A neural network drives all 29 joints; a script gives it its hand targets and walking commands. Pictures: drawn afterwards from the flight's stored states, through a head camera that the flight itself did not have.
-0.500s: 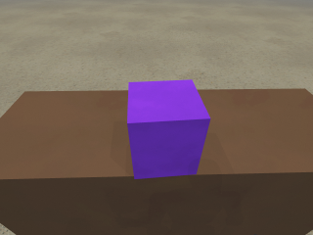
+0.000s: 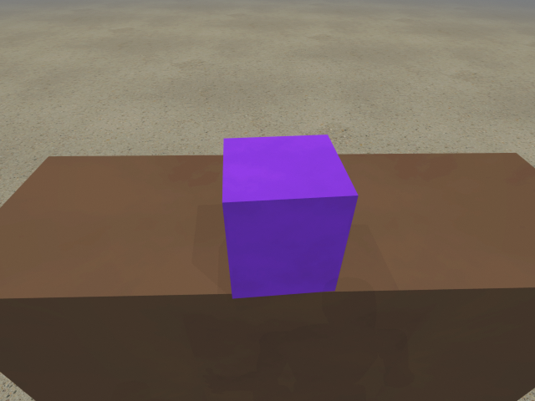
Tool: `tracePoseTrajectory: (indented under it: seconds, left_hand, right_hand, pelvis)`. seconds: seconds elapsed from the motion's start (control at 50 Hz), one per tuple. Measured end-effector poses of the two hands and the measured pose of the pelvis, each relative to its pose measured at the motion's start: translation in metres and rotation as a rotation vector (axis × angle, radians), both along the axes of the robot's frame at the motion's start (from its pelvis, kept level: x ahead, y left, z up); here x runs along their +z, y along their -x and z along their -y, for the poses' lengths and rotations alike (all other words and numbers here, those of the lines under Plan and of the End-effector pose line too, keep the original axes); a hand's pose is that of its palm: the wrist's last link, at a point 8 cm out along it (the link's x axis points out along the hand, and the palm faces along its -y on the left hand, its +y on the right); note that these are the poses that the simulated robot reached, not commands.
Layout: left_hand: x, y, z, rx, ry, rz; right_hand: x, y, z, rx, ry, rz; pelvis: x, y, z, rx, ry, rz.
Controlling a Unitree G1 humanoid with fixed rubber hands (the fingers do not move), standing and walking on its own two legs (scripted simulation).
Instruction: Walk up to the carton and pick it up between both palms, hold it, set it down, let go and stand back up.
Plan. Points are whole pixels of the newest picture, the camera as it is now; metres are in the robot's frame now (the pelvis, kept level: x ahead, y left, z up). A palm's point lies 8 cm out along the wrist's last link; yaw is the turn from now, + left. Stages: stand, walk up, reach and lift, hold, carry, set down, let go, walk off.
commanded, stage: stand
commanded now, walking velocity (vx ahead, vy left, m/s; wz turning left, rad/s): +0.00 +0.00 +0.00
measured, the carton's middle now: (280, 216) +0.48 +0.00 +0.05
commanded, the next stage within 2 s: none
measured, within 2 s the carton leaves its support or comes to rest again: neither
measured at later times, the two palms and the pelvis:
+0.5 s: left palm out of the picture +0.06 +0.27 -0.11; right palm out of the picture +0.09 -0.28 -0.10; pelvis +0.00 +0.00 +0.00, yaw +0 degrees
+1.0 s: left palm out of the picture +0.06 +0.27 -0.11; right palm out of the picture +0.09 -0.28 -0.10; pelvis +0.00 +0.00 +0.00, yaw +0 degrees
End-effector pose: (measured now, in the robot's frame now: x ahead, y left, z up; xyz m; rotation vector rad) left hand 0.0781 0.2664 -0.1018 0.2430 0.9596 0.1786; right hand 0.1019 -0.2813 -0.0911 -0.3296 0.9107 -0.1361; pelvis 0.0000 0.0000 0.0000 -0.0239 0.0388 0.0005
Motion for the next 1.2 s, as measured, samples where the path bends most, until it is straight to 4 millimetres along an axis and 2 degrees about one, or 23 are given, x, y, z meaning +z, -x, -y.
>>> tracePoseTrajectory:
  seconds: [0.22, 1.2]
  left_hand:
    - [-0.005, 0.013, -0.001, 0.004, 0.002, -0.043]
    - [-0.006, 0.016, -0.001, 0.004, 0.002, -0.064]
  right_hand:
    - [-0.005, 0.012, 0.000, -0.003, 0.002, -0.044]
    - [-0.007, 0.015, 0.000, -0.005, 0.002, -0.064]
  pelvis:
    - [0.000, 0.005, -0.001, 0.000, 0.001, 0.007]
    - [0.000, 0.004, -0.001, 0.000, 0.001, 0.006]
